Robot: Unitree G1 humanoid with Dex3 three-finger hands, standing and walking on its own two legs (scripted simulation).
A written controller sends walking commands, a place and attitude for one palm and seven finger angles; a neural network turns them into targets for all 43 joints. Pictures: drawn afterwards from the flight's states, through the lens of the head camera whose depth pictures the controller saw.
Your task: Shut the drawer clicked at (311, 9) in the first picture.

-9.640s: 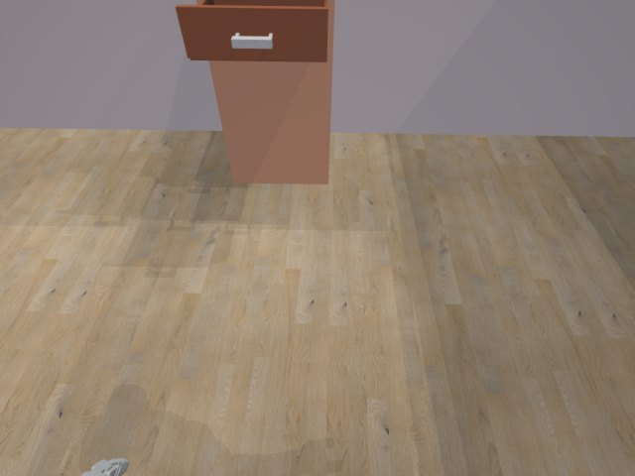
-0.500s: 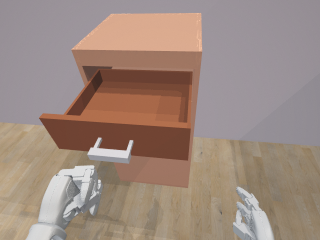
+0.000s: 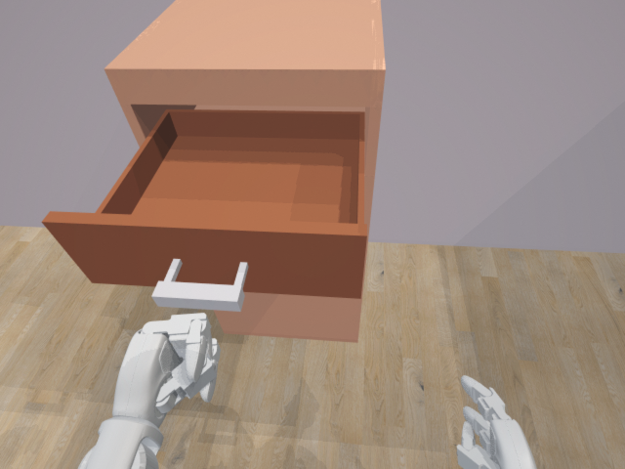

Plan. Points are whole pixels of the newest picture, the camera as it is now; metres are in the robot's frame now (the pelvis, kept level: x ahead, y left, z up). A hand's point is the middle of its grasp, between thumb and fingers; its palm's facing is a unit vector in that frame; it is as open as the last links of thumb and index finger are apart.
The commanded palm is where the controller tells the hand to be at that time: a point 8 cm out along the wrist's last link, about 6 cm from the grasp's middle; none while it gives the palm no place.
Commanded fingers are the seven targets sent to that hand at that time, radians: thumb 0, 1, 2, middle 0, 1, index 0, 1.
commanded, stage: bring the fist close to the handle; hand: left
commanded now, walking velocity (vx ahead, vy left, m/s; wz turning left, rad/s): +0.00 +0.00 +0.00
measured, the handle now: (204, 282) +0.34 +0.17 +0.06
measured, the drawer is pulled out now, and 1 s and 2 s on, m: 0.29 0.29 0.17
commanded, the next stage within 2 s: push the drawer shut in 0.70 s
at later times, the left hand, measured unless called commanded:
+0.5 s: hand (219, 344) +0.25 +0.13 +0.07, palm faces -0.04 -1.00 -0.03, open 3.3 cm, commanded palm +0.22 +0.18 +0.07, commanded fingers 0.00 0.90 0.90 -1.40 -1.60 -1.40 -1.60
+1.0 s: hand (225, 341) +0.26 +0.12 +0.06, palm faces -0.04 -1.00 -0.05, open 3.3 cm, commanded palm +0.24 +0.18 +0.07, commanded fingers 0.00 0.90 0.90 -1.40 -1.60 -1.40 -1.60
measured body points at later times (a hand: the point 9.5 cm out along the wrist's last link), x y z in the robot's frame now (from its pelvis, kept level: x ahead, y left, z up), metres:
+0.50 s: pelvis +0.00 +0.01 -0.01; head +0.03 -0.01 +0.44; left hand +0.25 +0.18 +0.07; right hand +0.17 -0.23 -0.09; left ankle -0.01 +0.11 -0.71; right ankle +0.00 -0.08 -0.71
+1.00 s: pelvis +0.00 +0.00 -0.01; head +0.03 -0.02 +0.43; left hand +0.25 +0.18 +0.07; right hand +0.17 -0.22 -0.10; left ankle -0.01 +0.11 -0.71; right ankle +0.00 -0.08 -0.71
